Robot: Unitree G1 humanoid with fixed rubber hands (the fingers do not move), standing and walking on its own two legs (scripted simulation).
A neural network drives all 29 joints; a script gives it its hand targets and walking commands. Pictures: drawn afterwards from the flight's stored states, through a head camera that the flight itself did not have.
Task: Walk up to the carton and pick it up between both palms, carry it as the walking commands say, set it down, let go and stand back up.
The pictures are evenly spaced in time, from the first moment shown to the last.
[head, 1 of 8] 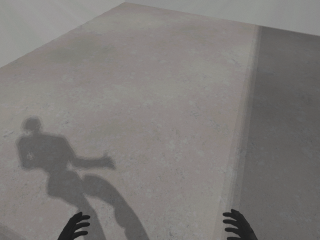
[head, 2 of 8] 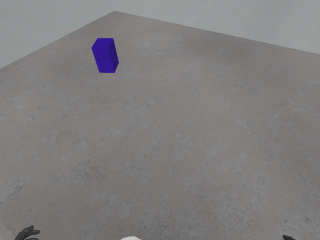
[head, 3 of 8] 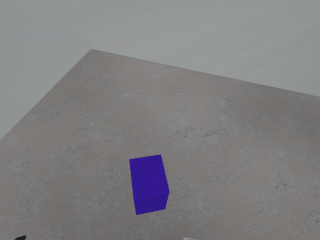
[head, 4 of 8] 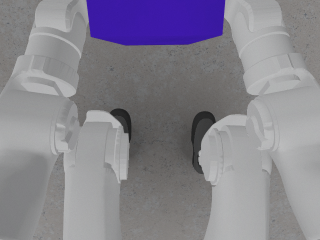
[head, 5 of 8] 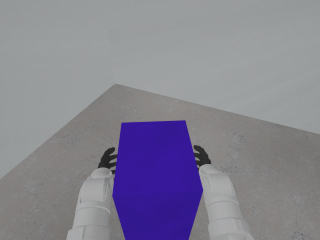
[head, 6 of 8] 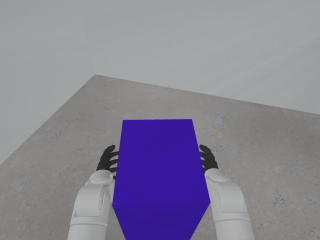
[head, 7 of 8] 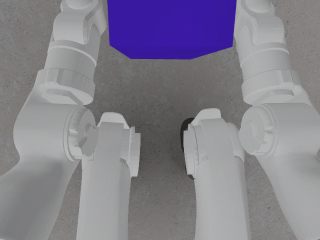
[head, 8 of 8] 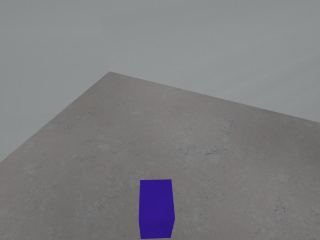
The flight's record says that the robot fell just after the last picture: no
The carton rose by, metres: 0.66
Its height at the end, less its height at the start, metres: +0.00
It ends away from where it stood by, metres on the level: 0.11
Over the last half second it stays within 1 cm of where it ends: yes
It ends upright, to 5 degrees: yes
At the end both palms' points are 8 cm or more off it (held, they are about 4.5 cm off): yes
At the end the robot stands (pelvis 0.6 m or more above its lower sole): yes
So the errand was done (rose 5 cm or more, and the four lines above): yes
